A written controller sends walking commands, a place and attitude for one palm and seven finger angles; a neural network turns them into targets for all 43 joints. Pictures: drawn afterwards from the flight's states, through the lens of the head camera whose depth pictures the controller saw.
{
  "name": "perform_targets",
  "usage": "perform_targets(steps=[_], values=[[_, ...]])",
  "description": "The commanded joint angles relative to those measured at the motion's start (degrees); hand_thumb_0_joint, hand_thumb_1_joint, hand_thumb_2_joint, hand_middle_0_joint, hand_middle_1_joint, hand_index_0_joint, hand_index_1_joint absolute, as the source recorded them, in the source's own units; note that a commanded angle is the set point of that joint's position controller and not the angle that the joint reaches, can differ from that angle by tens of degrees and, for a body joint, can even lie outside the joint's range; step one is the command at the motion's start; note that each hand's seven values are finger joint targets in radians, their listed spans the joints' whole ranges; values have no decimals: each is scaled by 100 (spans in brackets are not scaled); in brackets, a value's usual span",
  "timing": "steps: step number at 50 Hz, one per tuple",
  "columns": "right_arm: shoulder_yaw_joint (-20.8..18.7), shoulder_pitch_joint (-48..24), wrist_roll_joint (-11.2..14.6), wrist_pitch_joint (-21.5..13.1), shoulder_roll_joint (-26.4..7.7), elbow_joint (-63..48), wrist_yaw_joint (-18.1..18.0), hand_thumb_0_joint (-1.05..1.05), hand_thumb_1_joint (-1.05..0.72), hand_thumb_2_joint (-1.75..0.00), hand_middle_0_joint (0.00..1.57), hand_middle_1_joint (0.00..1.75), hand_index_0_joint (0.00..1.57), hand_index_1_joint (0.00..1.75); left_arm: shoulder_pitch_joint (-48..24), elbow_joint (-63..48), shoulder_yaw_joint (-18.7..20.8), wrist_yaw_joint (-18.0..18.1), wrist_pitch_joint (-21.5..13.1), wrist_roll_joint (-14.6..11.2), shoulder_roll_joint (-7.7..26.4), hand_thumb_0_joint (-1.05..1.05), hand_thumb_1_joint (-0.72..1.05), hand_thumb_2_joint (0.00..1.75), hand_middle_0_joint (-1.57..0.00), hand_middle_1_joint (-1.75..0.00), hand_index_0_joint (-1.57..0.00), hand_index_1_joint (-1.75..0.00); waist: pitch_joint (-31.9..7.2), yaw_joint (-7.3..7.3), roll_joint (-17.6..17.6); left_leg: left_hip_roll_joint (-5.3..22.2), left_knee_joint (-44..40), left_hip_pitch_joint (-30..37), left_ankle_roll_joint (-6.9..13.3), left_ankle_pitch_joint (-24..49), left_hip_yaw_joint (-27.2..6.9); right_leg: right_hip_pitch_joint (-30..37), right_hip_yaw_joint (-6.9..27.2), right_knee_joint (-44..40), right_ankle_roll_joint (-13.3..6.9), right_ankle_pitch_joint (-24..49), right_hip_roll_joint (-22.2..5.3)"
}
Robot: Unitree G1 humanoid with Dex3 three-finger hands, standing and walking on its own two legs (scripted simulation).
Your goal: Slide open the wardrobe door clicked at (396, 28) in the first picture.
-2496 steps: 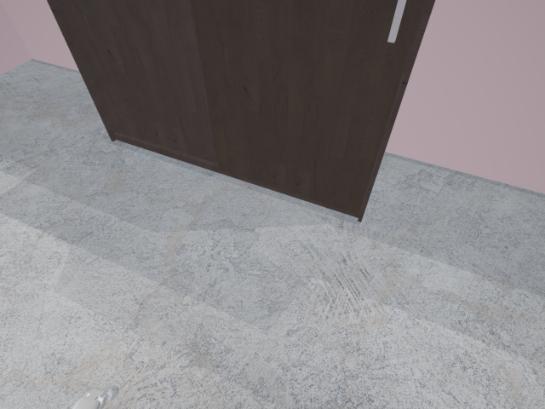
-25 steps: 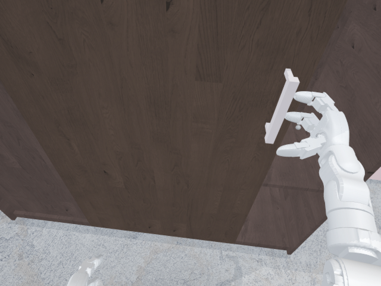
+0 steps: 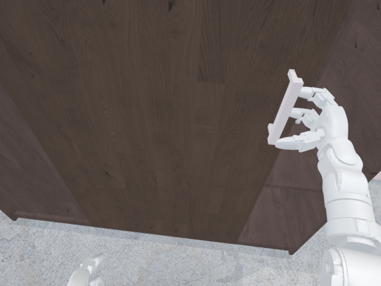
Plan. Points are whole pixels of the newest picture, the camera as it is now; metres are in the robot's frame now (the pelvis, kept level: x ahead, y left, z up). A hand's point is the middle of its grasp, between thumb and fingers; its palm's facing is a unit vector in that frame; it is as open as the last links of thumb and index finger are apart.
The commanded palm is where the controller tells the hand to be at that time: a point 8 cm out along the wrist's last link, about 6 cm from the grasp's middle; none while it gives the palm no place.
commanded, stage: feel for the door with the fingertips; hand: right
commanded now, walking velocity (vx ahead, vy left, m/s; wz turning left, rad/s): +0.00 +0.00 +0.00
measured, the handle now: (281, 109) +0.47 -0.16 +0.16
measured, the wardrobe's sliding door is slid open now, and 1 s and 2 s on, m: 0.28 0.28 0.28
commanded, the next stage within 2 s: slide the fingers in behind the handle in 0.28 s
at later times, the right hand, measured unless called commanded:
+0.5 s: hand (298, 119) +0.42 -0.18 +0.18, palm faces +0.06 +1.00 +0.02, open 14.0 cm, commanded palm +0.39 -0.23 +0.17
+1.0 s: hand (287, 121) +0.40 -0.16 +0.18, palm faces +0.04 +1.00 +0.02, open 14.0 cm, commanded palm +0.37 -0.21 +0.17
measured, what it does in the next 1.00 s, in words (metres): stands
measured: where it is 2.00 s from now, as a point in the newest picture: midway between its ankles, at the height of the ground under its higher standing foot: outside the picture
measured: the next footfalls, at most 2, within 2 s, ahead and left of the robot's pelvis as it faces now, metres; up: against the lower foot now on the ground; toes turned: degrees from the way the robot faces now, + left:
none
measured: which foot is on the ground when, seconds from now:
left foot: down 0.00-1.00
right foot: down 0.00-1.00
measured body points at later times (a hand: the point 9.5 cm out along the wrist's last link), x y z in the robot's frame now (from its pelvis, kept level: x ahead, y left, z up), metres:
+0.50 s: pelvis -0.01 -0.01 +0.00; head -0.01 +0.00 +0.45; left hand +0.10 +0.25 -0.11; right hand +0.41 -0.24 +0.18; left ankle +0.01 +0.10 -0.74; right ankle -0.01 -0.12 -0.74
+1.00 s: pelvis +0.00 -0.01 +0.00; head -0.01 +0.00 +0.45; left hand +0.14 +0.23 -0.10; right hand +0.40 -0.21 +0.18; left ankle +0.01 +0.10 -0.74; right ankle -0.01 -0.12 -0.74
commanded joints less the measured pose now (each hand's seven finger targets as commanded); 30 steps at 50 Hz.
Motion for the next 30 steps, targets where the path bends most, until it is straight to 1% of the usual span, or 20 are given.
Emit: perform_targets(steps=[1, 3, 4, 5, 6, 7, 8, 9, 11, 12, 14, 15, 17, 18, 19, 20, 24, 26, 29, 30], values=[[-190, -2745, 43, -510, -1107, -1517, 37, 0, 50, -30, 30, 120, 30, 120, -297, -846, 294, 20, -256, -5, 694, 0, 90, 90, -20, -30, -20, -30, -1677, 20, -117, 69, -225, 748, 42, 1900, -260, 477, 138, -241, -210, 1529, 123], [-153, -2733, 73, -557, -1048, -1455, 53, 0, 50, -30, 30, 120, 30, 120, -256, -805, 307, 21, -274, -6, 711, 0, 90, 90, -20, -30, -20, -30, -1638, 50, 22, 44, -234, 691, 40, 1844, -234, 483, 159, -253, -198, 1503, 104], [-271, -2620, 76, -561, -1180, -1349, 43, 0, 50, -30, 30, 120, 30, 120, -230, -786, 320, 30, -266, -10, 746, 0, 90, 90, -20, -30, -20, -30, -1573, 44, 175, 35, -227, 684, 41, 1820, -216, 430, 172, -241, -212, 1513, 84], [-146, -2723, 76, -546, -1053, -1312, 58, 0, 50, -30, 30, 120, 30, 120, -233, -779, 308, 28, -267, -11, 739, 0, 90, 90, -20, -30, -20, -30, -1508, 86, 106, 43, -258, 629, 24, 1792, -234, 423, 149, -262, -218, 1446, 98], [-299, -2675, 70, -510, -1222, -1161, 40, 0, 50, -30, 30, 120, 30, 120, -206, -753, 311, 34, -256, -11, 758, 0, 90, 90, -20, -30, -20, -30, -1426, 55, 187, 39, -267, 605, 23, 1658, -222, 317, 172, -287, -210, 1317, 93], [-247, -2756, 33, -481, -1219, -1028, 32, 0, 50, -30, 30, 120, 30, 120, -206, -727, 299, 41, -238, -17, 765, 0, 90, 90, -20, -30, -20, -30, -1278, 108, 196, 39, -309, 492, 14, 1477, -223, 263, 174, -309, -212, 1149, 99], [-152, -2974, 16, -477, -1139, -1025, 21, 0, 50, -30, 30, 120, 30, 120, -214, -719, 288, 37, -244, -16, 749, 0, 90, 90, -20, -30, -20, -30, -1212, 139, -10, 49, -333, 391, 19, 1357, -240, 264, 175, -316, -209, 1044, 112], [-281, -3038, 0, -511, -1301, -1042, -16, 0, 50, -30, 30, 120, 30, 120, -178, -713, 303, 39, -247, -1, 779, 0, 90, 90, -20, -30, -20, -30, -1332, 119, 119, 49, -315, 481, 26, 1386, -236, 268, 198, -297, -228, 1106, 106], [-381, -3058, -23, -577, -1397, -1104, -29, 0, 50, -30, 30, 120, 30, 120, -148, -723, 309, 37, -254, 17, 762, 0, 90, 90, -20, -30, -20, -30, -1590, 56, 34, 48, -255, 633, 46, 1565, -249, 341, 188, -289, -218, 1279, 113], [-350, -3010, -12, -604, -1327, -1059, -25, 0, 50, -30, 30, 120, 30, 120, -151, -742, 306, 35, -258, 15, 752, 0, 90, 90, -20, -30, -20, -30, -1644, 52, 56, 42, -240, 644, 44, 1603, -249, 357, 183, -278, -217, 1322, 112], [-265, -3156, -14, -670, -1280, -897, 0, 0, 50, -30, 30, 120, 30, 120, -85, -692, 301, 31, -259, 25, 770, 0, 90, 90, -20, -30, -20, -30, -1525, 134, 82, 44, -253, 569, 34, 1595, -245, 318, 176, -257, -223, 1296, 96], [-408, -3097, -12, -690, -1419, -785, 5, 0, 50, -30, 30, 120, 30, 120, -64, -673, 312, 28, -264, 23, 775, 0, 90, 90, -20, -30, -20, -30, -1537, 96, 98, 35, -256, 563, 32, 1565, -258, 289, 181, -264, -220, 1251, 95], [-307, -3131, -13, -734, -1302, -840, 45, 0, 50, -30, 30, 120, 30, 120, -62, -705, 320, 17, -276, 16, 766, 0, 90, 90, -20, -30, -20, -30, -1636, 102, 49, 33, -242, 582, 34, 1635, -265, 338, 155, -253, -217, 1301, 104], [-258, -3106, 4, -738, -1231, -771, 62, 0, 50, -30, 30, 120, 30, 120, -72, -709, 307, 10, -288, 9, 756, 0, 90, 90, -20, -30, -20, -30, -1539, 100, -2, 30, -251, 528, 40, 1550, -254, 296, 167, -271, -207, 1228, 104], [-252, -3100, 0, -752, -1263, -685, 60, 0, 50, -30, 30, 120, 30, 120, -39, -692, 308, 11, -278, 10, 790, 0, 90, 90, -20, -30, -20, -30, -1492, 131, 174, 23, -246, 518, 41, 1497, -226, 257, 197, -269, -218, 1216, 82], [-253, -3215, 9, -764, -1245, -724, 56, 0, 50, -30, 30, 120, 30, 120, -48, -693, 312, 8, -283, 9, 784, 0, 90, 90, -20, -30, -20, -30, -1467, 153, 84, 22, -264, 442, 30, 1474, -248, 285, 186, -268, -225, 1174, 90], [-473, -2876, 8, -807, -1475, -791, 60, 0, 50, -30, 30, 120, 30, 120, -47, -751, 329, -8, -279, 21, 809, 0, 90, 90, -20, -30, -20, -30, -1646, 38, 194, 25, -230, 638, 36, 1535, -260, 244, 165, -266, -235, 1232, 78], [-281, -2898, 7, -773, -1243, -852, 87, 0, 50, -30, 30, 120, 30, 120, -93, -773, 303, -19, -278, 1, 764, 0, 90, 90, -20, -30, -20, -30, -1519, 59, 3, 22, -230, 533, 44, 1503, -240, 253, 172, -289, -212, 1220, 85], [-386, -2829, 28, -724, -1375, -772, 76, 0, 50, -30, 30, 120, 30, 120, -90, -776, 313, -2, -269, 0, 813, 0, 90, 90, -20, -30, -20, -30, -1374, 64, 257, 9, -293, 464, 35, 1212, -232, 165, 198, -325, -233, 982, 62], [-327, -2985, 9, -741, -1352, -963, 66, 0, 50, -30, 30, 120, 30, 120, -135, -795, 295, 0, -271, 0, 787, 0, 90, 90, -20, -30, -20, -30, -1401, 63, 32, 16, -277, 462, 48, 1220, -233, 212, 219, -354, -215, 1008, 71]])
